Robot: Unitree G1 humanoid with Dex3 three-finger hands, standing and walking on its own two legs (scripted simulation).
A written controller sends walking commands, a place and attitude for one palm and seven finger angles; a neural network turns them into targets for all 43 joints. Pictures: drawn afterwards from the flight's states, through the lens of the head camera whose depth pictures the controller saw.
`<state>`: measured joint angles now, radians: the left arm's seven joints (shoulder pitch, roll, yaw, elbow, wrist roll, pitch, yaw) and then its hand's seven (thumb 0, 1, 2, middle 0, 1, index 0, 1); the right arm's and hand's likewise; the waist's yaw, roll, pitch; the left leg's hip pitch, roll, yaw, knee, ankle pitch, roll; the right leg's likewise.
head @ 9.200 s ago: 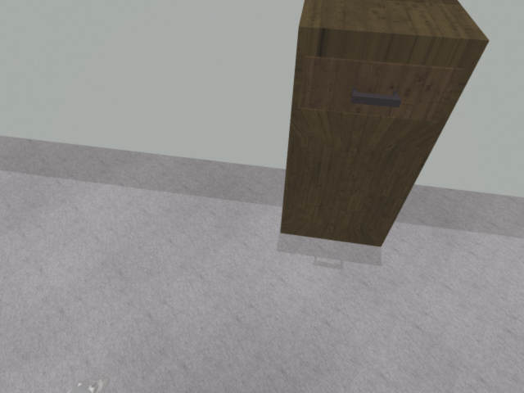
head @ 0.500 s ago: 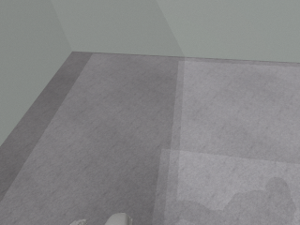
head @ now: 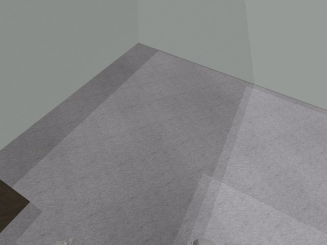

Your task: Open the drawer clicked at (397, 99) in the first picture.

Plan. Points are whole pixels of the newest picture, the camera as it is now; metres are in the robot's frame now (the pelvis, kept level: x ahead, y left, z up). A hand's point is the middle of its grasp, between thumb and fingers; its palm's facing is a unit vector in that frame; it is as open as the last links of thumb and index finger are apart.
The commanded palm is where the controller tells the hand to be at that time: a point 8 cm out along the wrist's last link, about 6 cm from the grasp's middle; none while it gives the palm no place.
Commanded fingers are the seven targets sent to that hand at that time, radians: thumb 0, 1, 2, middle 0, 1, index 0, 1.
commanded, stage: turn to face it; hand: left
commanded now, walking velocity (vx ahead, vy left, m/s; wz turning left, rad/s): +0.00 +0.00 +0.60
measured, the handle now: out of the picture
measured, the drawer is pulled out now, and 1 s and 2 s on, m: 0.00 0.00 0.00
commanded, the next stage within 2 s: take the last steps up to it in 1.64 s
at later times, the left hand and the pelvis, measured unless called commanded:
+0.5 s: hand out of the picture +0.00 +0.15 -0.15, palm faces +0.31 -0.91 -0.27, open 7.4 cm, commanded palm none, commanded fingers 0.00 0.90 0.90 -0.20 -0.30 -0.20 -0.30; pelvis -0.03 -0.06 +0.00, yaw +19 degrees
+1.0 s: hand out of the picture -0.13 +0.23 -0.17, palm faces +0.61 -0.76 -0.24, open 7.4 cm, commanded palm none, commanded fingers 0.00 0.90 0.90 -0.20 -0.30 -0.20 -0.30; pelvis -0.07 +0.00 +0.00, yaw +36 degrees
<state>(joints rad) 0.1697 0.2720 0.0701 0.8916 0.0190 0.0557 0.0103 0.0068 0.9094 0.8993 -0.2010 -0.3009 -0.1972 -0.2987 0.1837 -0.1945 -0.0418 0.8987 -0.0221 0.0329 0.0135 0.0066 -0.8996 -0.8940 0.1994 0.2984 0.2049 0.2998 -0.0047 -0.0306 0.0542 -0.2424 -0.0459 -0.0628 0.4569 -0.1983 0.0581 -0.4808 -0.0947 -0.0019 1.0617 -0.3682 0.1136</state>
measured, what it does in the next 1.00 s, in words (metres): steps on the spot, turning left: right foot, then left foot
